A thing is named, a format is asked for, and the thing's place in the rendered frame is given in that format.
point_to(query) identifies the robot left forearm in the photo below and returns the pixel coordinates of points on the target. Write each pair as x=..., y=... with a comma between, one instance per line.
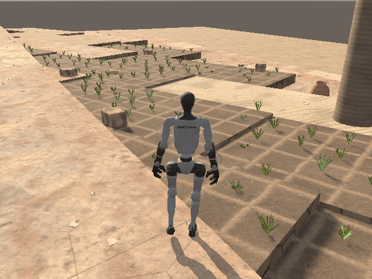
x=159, y=155

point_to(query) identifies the robot right upper arm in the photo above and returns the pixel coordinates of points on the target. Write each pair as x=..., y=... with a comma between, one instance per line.
x=207, y=133

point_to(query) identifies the left robot hand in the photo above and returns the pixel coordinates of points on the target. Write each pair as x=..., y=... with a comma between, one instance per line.
x=156, y=169

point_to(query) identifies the humanoid robot head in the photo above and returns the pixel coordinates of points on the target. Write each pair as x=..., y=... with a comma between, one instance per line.
x=187, y=102

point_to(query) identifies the robot right thigh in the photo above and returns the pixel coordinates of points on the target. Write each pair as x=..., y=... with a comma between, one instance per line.
x=199, y=173

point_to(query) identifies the robot right forearm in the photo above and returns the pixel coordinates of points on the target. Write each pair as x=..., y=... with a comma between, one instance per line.
x=212, y=158

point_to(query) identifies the robot left upper arm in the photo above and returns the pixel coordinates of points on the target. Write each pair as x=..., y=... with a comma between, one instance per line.
x=166, y=132

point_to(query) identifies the right robot hand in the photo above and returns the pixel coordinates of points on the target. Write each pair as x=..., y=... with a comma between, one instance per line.
x=215, y=176

